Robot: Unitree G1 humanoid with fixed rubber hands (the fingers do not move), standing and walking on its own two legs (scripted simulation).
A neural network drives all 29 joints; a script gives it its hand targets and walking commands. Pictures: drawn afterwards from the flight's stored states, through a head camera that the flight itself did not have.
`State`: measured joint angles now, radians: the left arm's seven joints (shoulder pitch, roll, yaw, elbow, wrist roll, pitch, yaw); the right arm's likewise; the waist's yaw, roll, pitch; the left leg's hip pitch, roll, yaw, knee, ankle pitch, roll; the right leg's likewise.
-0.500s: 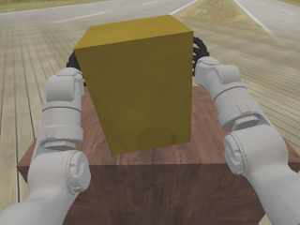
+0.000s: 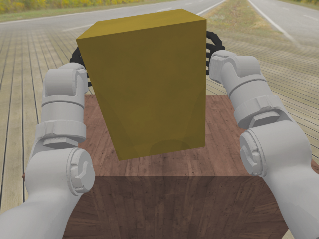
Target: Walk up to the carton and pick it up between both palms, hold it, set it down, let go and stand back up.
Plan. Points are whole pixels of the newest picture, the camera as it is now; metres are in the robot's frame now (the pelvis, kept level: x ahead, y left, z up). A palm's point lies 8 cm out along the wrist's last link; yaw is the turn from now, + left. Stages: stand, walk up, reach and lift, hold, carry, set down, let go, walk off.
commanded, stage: reach and lift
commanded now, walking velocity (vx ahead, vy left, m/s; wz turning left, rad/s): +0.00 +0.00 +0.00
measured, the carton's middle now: (150, 83) +0.40 -0.01 +0.28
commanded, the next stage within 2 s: hold in 0.02 s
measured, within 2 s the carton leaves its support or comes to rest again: neither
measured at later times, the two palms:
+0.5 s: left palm (74, 67) +0.37 +0.16 +0.34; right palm (217, 53) +0.37 -0.15 +0.36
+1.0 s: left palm (75, 70) +0.37 +0.16 +0.33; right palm (216, 56) +0.37 -0.15 +0.36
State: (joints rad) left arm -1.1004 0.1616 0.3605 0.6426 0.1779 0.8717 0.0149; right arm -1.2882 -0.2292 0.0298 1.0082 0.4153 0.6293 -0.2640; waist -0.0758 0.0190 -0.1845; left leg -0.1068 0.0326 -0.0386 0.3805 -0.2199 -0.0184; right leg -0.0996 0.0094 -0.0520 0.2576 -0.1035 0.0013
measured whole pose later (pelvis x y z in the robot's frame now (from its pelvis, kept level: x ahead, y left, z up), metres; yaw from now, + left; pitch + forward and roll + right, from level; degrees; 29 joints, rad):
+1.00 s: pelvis +0.00 -0.01 +0.00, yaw +2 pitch -2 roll -2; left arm -1.10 0.17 0.35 0.58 0.20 0.91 -0.02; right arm -1.31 -0.23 0.04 0.96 0.44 0.69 -0.29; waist -0.09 0.02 -0.21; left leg -0.13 0.03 -0.08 0.38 -0.21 -0.03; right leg -0.12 0.02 -0.05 0.26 -0.11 -0.01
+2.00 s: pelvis +0.00 -0.01 +0.00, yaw +1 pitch -1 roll -2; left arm -1.13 0.17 0.35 0.64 0.18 0.90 0.00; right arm -1.33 -0.25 0.06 1.01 0.46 0.70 -0.28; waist -0.08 0.03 -0.23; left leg -0.15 0.03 -0.09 0.39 -0.22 -0.03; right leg -0.13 0.03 -0.02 0.25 -0.10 -0.01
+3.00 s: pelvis +0.00 -0.01 +0.00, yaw +2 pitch -2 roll -2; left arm -1.12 0.17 0.35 0.62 0.19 0.90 0.00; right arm -1.32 -0.25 0.04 1.00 0.44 0.71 -0.28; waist -0.09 0.02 -0.23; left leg -0.15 0.02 -0.10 0.39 -0.21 -0.03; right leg -0.12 0.04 -0.01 0.25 -0.11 -0.01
